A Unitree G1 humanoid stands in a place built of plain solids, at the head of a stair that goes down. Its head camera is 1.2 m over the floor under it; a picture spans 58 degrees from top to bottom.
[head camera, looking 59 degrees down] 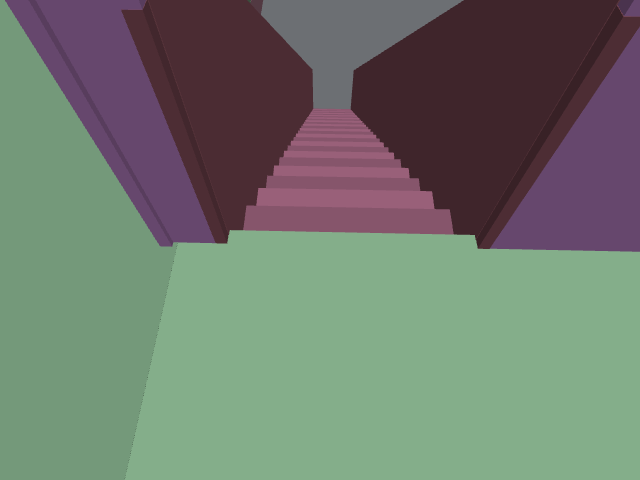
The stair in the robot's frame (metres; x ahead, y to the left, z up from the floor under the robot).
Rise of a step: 0.20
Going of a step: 0.24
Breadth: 0.88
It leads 1 degrees to the right of straight ahead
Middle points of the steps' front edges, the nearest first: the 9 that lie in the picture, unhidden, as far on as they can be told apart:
0.75 -0.10 0.00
0.99 -0.11 -0.19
1.23 -0.12 -0.39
1.47 -0.12 -0.59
1.70 -0.13 -0.78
1.94 -0.13 -0.98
2.18 -0.14 -1.17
2.42 -0.14 -1.37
2.65 -0.15 -1.57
